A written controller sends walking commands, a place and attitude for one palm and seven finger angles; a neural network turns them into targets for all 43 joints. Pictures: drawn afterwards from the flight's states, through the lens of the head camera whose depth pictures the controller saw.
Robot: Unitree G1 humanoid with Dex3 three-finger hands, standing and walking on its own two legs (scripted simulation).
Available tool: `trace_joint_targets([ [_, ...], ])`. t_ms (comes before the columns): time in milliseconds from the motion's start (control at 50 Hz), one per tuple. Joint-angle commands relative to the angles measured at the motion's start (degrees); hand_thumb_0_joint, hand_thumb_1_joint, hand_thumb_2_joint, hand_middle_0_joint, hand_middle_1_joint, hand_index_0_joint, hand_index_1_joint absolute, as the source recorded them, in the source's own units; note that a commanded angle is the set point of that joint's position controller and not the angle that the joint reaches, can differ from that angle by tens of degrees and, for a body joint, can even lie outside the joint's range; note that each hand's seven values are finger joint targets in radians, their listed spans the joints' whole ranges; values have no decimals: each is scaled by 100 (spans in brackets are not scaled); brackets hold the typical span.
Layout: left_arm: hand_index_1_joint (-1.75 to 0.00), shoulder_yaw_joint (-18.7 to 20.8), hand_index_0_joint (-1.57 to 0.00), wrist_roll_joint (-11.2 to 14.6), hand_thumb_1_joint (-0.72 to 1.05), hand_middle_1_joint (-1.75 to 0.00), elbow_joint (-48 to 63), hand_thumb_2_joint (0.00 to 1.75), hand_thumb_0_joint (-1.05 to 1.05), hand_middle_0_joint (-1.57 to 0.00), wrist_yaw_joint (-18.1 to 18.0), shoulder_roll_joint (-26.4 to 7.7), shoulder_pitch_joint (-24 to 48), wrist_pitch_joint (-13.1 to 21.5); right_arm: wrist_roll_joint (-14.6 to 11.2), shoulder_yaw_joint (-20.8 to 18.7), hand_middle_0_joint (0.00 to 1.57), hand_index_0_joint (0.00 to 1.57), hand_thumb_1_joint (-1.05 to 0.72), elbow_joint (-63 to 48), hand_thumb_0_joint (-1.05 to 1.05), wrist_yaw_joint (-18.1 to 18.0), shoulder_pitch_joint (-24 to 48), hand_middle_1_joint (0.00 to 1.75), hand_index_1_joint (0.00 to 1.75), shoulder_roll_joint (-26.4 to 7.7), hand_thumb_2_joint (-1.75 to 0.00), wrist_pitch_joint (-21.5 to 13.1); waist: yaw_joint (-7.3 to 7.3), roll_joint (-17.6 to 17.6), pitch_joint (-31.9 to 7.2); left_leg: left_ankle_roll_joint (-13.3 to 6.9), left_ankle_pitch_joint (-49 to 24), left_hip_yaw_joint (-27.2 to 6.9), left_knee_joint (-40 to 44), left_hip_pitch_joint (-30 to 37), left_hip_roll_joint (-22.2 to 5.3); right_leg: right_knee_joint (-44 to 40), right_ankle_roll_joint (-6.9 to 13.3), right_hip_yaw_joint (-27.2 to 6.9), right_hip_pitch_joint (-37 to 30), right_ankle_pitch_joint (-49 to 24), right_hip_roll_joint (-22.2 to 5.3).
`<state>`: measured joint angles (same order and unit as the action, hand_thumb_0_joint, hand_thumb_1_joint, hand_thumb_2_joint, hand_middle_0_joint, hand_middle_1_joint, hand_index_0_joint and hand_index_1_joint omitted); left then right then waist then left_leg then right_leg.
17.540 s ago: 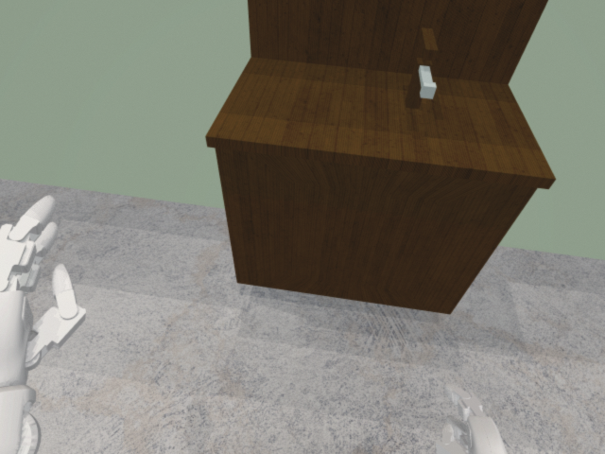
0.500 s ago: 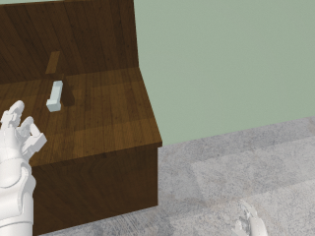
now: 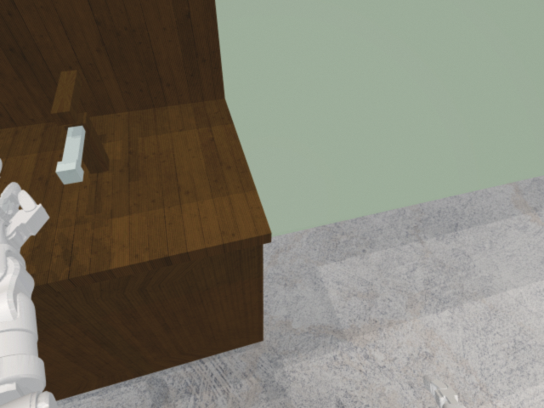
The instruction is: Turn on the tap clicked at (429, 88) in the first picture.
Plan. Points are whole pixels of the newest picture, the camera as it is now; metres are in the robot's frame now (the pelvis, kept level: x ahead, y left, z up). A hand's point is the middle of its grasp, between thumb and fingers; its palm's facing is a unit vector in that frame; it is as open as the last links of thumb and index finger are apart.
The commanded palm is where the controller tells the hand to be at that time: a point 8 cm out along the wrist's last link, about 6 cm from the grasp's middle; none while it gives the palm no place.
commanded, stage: reach beside the lever's end, fingers flat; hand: left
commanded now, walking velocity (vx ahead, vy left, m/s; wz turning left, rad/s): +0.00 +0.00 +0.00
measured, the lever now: (70, 171) +0.43 +0.36 +0.10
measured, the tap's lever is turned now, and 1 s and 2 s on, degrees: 0 0 1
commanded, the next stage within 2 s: push the lever round in 1.00 s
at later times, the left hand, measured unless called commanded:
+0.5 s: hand (44, 183) +0.41 +0.40 +0.09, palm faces +0.55 -0.83 -0.07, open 7.8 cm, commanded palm +0.35 +0.42 +0.10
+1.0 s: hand (40, 194) +0.38 +0.39 +0.09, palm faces +0.52 -0.85 -0.06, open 7.8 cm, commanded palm +0.34 +0.41 +0.10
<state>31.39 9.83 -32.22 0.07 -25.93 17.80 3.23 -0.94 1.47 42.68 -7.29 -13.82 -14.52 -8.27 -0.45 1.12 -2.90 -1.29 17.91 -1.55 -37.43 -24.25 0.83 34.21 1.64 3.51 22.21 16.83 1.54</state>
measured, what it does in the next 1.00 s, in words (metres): stands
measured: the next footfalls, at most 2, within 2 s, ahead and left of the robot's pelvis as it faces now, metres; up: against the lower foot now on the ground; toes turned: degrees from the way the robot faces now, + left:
none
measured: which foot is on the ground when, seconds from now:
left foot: down 0.00-1.00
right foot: down 0.00-1.00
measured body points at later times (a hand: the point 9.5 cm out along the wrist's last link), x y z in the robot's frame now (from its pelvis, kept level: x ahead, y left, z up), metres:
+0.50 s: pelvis +0.01 +0.00 -0.02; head +0.08 +0.02 +0.43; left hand +0.37 +0.44 +0.10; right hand +0.04 -0.28 -0.12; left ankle +0.01 +0.10 -0.73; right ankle +0.01 -0.10 -0.73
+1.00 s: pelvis +0.01 +0.02 -0.01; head +0.06 +0.04 +0.43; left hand +0.35 +0.43 +0.10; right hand +0.13 -0.24 -0.11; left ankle +0.01 +0.10 -0.73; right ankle +0.01 -0.10 -0.73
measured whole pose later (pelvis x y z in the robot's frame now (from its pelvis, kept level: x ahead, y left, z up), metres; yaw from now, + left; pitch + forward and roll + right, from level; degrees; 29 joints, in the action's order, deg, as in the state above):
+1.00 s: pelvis +0.01 +0.02 -0.01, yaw +0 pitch +10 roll -3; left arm 32.3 7.4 -47.5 5.3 -32.4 29.6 8.5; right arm -1.2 2.2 38.6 -5.4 -15.6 -14.5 -4.2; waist 0.4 0.8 -4.9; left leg -2.3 21.7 -2.5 -45.2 -33.9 1.0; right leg 38.9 0.5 4.6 30.0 19.4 1.5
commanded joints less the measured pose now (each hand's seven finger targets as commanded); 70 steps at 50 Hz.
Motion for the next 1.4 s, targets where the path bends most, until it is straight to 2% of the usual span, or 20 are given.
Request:
trace_joint_targets([
  [0,-17,375,-16,-101,90,-17,626,90,0,-16,22,-2092,2241,638,2,-306,20,20,-90,-602,0,-58,14,30,30,-891,-90,-191,127,460,-1108,25,-922,-190,465,290,-9,-282,-15,-179,-232,-847,16],
  [120,-15,624,-15,-196,90,-15,-355,90,0,-15,245,-2724,2912,1082,35,-338,20,20,-90,-523,0,-28,-326,30,30,-1020,-90,-107,239,304,-1412,-58,-706,-162,196,-69,14,-135,-60,-287,-105,-757,11],
  [260,-15,764,-15,-355,90,-15,-1146,90,0,-15,584,-3392,3482,1417,59,-330,20,20,-90,-515,0,56,-714,30,30,-1107,-90,85,261,789,-1892,-66,-1050,-135,-95,-216,11,129,-63,-341,-27,-1109,33],
  [340,-15,1037,-15,-368,90,-15,-1610,90,0,-15,651,-3746,3564,1517,70,-346,20,20,-90,-499,0,93,-937,30,30,-1185,-90,226,285,683,-1891,-62,-1173,-177,-217,-350,-24,230,-59,-306,114,-1170,85],
  [380,-15,953,-15,-312,90,-15,-1695,90,0,-15,735,-3614,3395,1533,61,-357,20,20,-90,-567,0,117,-980,30,30,-1181,-90,280,255,611,-1999,-69,-1243,-162,-242,-374,-27,266,-70,-313,65,-1253,90],
  [440,-15,1068,-15,-257,90,-15,-1380,90,0,-15,813,-3611,3009,1609,75,-418,20,20,-90,-659,0,171,-1077,30,30,-1209,-90,380,108,919,-2463,-7,-2025,-198,-335,128,-62,393,-28,-249,44,-1616,155],
  [580,-15,1167,-15,6,90,-15,-657,90,0,-15,799,-3297,2426,1429,12,-476,20,20,-90,-840,0,221,-968,30,30,-1195,-90,519,85,714,-2177,34,-2463,-255,-316,204,-124,377,-45,-167,177,-1617,228],
  [620,-15,1310,-15,17,90,-15,-452,90,0,-15,760,-3368,2226,1372,14,-477,20,20,-90,-872,0,224,-920,30,30,-1179,-90,523,40,761,-2105,77,-2621,-270,-295,235,-139,384,-35,-148,161,-1633,238],
  [640,-15,1272,-15,0,90,-15,-196,90,0,-15,732,-3326,2181,1360,14,-470,20,20,-90,-916,0,228,-883,30,30,-1170,-90,519,0,1033,-2147,98,-2818,-262,-314,386,-144,396,-21,-165,201,-1631,238],
  [680,-15,969,-15,-60,90,-15,181,90,0,-15,671,-3006,2292,1319,18,-459,20,20,-90,-930,0,238,-827,30,30,-1107,-90,484,83,1204,-2107,172,-3030,-325,-297,660,-189,377,-18,-119,406,-1481,254],
  [720,-15,1013,-15,-77,90,-15,380,90,0,-15,614,-3060,2350,1294,33,-459,20,20,-90,-914,0,226,-793,30,30,-1120,-90,459,114,1231,-2087,240,-2982,-408,-272,763,-223,364,2,-101,524,-1278,275],
  [800,-15,488,-15,-4,90,-15,205,90,0,-15,587,-2429,2736,1120,-7,-416,20,20,-90,-834,0,139,-674,30,30,-1065,-90,362,303,992,-1587,270,-2064,-511,-84,626,-234,232,11,-59,805,-739,252],
  [840,-15,577,-15,-23,90,-15,-132,90,0,-15,593,-2604,2844,1006,-21,-393,20,20,-90,-780,0,81,-684,30,30,-1113,-90,338,308,734,-1486,238,-1560,-522,-1,405,-210,187,31,-70,727,-622,217],
  [900,-15,86,-15,-168,90,-15,-286,90,0,-15,575,-2291,3289,886,-40,-346,20,20,-90,-790,0,50,-625,30,30,-1055,-90,253,366,873,-1454,258,-1213,-586,98,444,-189,151,37,-64,829,-484,148],
  [980,-15,169,-15,-263,90,-15,-17,90,0,-15,387,-2430,3391,1066,3,-343,20,20,-90,-788,0,77,-647,30,30,-1037,-90,186,263,1127,-1909,349,-1756,-611,17,834,-206,184,59,-64,769,-649,146],
  [1060,-15,433,-15,-202,90,-15,-501,90,0,-15,261,-2518,3073,1207,26,-314,20,20,-90,-732,0,124,-651,30,30,-1031,-90,193,205,597,-1818,260,-1746,-483,-53,393,-155,218,40,-82,472,-897,151],
  [1100,-15,657,-15,-228,90,-15,-434,90,0,-15,252,-2758,2994,1223,35,-336,20,20,-90,-776,0,143,-667,30,30,-1037,-90,210,92,653,-2069,222,-1915,-403,-77,344,-131,260,32,-111,197,-1144,133],
  [1160,-15,355,-15,-315,90,-15,-274,90,0,-15,263,-2520,3026,1163,6,-332,20,20,-90,-813,0,170,-641,30,30,-1001,-90,235,165,907,-1988,190,-1962,-348,-74,416,-139,213,11,-133,256,-1144,131],
  [1300,-15,753,-15,-199,90,-15,-471,90,0,-15,200,-2825,2982,1241,23,-347,20,20,-90,-741,0,136,-699,30,30,-1046,-90,284,211,345,-1849,-28,-1334,-195,-67,-136,-61,135,-39,-254,-147,-1328,118],
  [1380,-15,858,-15,-294,90,-15,-500,90,0,-15,287,-3052,2821,1320,31,-358,20,20,-90,-713,0,156,-748,30,30,-1031,-90,321,145,724,-1935,-45,-1451,-114,-131,-161,-44,201,-33,-317,-232,-1516,102],
])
